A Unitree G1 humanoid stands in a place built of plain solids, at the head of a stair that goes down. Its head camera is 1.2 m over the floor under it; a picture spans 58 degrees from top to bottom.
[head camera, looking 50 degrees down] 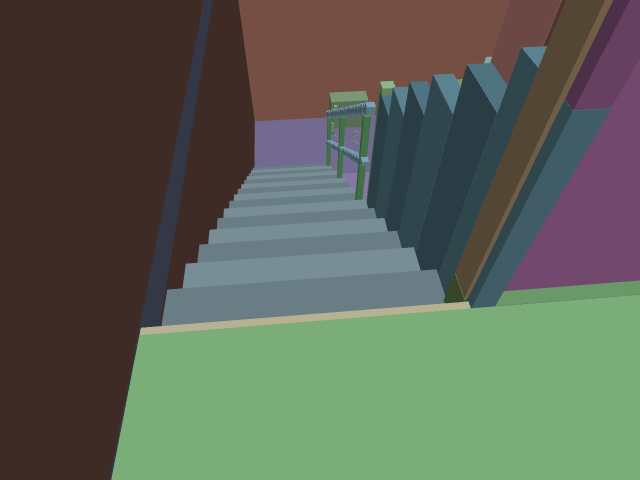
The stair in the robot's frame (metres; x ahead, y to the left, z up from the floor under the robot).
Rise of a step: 0.18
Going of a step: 0.26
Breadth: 1.04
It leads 5 degrees to the left of straight ahead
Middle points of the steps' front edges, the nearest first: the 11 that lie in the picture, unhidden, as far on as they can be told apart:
0.70 0.04 0.00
0.96 0.06 -0.18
1.21 0.08 -0.35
1.47 0.11 -0.53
1.73 0.13 -0.70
1.98 0.15 -0.88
2.24 0.18 -1.05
2.49 0.20 -1.23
2.75 0.22 -1.41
3.00 0.25 -1.58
3.26 0.27 -1.76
